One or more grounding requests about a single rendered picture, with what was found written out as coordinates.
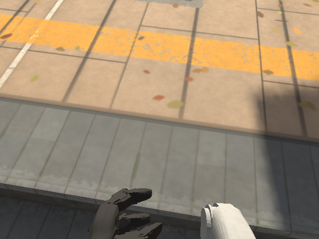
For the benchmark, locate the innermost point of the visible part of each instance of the right robot thigh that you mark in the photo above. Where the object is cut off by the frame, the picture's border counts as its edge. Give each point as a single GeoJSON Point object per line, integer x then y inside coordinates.
{"type": "Point", "coordinates": [223, 221]}

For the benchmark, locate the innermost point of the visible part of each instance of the robot left hand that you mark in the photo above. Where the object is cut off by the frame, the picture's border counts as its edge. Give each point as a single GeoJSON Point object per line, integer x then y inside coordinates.
{"type": "Point", "coordinates": [109, 224]}

